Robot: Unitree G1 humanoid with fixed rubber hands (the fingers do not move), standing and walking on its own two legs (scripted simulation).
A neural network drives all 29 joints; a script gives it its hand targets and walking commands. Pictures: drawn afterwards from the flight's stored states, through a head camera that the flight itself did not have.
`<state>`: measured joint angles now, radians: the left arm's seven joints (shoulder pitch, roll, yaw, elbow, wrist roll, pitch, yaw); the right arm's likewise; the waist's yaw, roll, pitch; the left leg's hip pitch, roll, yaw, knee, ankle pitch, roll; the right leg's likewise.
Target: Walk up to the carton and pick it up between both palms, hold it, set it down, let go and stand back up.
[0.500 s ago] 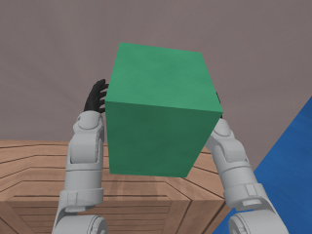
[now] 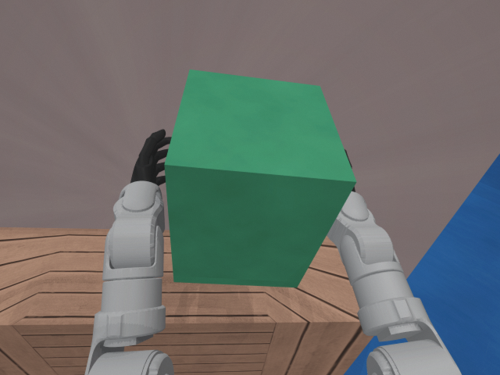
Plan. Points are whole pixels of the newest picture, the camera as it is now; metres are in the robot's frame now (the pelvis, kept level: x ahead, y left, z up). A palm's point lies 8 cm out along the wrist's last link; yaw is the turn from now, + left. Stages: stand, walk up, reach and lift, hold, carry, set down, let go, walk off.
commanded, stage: set down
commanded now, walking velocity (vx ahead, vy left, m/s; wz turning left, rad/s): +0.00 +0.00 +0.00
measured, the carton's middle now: (246, 184) +0.37 +0.00 +0.17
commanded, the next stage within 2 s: none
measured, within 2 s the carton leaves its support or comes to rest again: neither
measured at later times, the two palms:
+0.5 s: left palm (151, 209) +0.35 +0.15 +0.13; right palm (330, 219) +0.34 -0.14 +0.12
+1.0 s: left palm (147, 204) +0.38 +0.17 +0.11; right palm (317, 204) +0.38 -0.13 +0.12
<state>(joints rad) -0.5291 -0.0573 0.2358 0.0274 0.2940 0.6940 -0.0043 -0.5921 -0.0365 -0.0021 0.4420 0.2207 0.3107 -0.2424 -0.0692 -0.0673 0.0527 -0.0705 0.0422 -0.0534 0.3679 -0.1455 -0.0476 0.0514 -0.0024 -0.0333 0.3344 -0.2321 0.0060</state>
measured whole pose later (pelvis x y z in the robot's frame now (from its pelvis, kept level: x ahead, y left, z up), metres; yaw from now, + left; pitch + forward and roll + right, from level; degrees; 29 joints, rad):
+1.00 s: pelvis +0.02 +0.01 +0.00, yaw -1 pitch -6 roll -1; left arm -0.53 -0.08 0.29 0.48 0.33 0.25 -0.01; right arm -0.56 0.07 -0.25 0.78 -0.06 -0.14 -0.15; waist 0.01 -0.09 0.05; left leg -0.08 0.04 -0.01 0.35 -0.16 -0.03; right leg 0.07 -0.02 -0.03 0.26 -0.21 0.03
